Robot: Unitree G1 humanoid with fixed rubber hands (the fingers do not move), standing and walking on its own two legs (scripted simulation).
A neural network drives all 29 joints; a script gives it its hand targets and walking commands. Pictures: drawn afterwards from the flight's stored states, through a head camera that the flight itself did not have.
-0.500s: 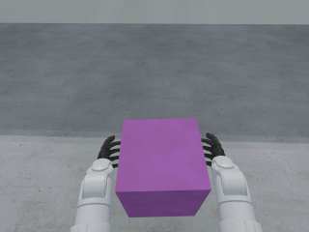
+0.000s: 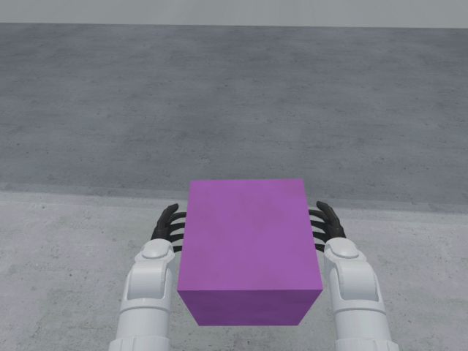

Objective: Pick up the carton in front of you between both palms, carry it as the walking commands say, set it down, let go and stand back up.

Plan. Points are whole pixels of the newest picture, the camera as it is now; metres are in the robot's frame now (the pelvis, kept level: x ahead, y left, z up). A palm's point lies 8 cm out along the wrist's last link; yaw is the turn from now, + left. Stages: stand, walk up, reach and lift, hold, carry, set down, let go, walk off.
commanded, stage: hold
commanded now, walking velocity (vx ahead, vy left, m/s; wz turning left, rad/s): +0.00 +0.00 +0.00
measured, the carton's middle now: (247, 257) +0.30 -0.02 -0.05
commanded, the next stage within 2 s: set down in 0.12 s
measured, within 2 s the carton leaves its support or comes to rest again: neither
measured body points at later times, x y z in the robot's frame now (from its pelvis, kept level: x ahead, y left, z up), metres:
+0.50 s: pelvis -0.03 -0.06 -0.02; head +0.03 -0.06 +0.43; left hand +0.32 +0.15 -0.02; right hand +0.35 -0.15 -0.02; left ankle -0.04 +0.08 -0.74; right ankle +0.07 -0.17 -0.74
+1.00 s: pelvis -0.06 -0.05 -0.14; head +0.18 -0.02 +0.24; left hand +0.39 +0.16 -0.21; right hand +0.39 -0.15 -0.21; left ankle -0.04 +0.08 -0.74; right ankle +0.07 -0.17 -0.74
